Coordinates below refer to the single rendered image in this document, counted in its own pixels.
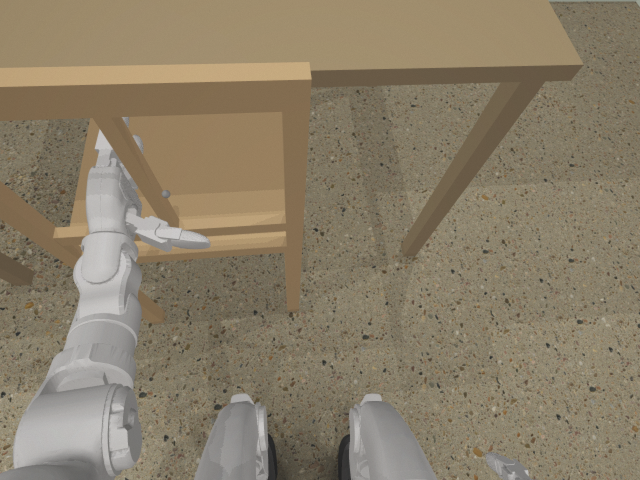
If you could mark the robot left forearm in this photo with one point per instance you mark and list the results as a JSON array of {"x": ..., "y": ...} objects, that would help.
[{"x": 100, "y": 344}]

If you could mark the chair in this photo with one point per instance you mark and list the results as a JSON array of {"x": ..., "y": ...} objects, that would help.
[{"x": 228, "y": 141}]

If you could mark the right robot thigh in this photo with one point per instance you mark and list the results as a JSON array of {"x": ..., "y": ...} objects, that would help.
[{"x": 378, "y": 431}]

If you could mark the table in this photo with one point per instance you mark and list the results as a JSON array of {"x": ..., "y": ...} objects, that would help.
[{"x": 517, "y": 43}]

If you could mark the robot thigh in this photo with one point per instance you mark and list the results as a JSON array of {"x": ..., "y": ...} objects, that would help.
[
  {"x": 378, "y": 431},
  {"x": 238, "y": 434}
]

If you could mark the left robot thigh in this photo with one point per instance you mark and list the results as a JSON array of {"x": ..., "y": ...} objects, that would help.
[{"x": 238, "y": 434}]

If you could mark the robot left upper arm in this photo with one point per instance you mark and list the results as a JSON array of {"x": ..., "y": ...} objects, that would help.
[{"x": 90, "y": 433}]

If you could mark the left robot hand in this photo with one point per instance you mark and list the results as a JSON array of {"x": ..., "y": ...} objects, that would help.
[{"x": 111, "y": 191}]

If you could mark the right robot hand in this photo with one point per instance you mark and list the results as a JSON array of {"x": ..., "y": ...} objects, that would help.
[{"x": 506, "y": 468}]

